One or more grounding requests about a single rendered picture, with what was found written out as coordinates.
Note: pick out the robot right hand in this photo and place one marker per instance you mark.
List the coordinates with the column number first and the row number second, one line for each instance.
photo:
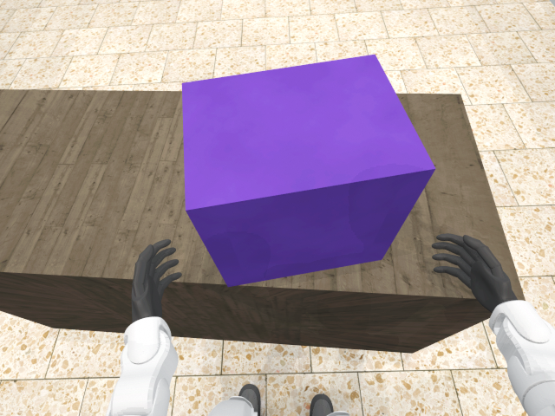
column 479, row 269

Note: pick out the pedestal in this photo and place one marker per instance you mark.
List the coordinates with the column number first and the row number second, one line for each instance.
column 90, row 178

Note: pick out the robot right foot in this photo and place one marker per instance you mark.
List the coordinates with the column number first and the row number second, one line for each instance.
column 321, row 405

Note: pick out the robot left hand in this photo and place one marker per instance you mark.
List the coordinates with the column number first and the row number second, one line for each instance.
column 148, row 289

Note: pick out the carton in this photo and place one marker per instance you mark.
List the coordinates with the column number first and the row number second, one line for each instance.
column 295, row 170

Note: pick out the left robot shin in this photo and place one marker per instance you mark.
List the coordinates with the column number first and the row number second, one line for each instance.
column 241, row 398

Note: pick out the robot right forearm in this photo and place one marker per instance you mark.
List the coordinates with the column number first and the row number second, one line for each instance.
column 527, row 342

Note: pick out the robot left forearm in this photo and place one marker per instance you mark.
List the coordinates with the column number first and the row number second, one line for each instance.
column 148, row 362

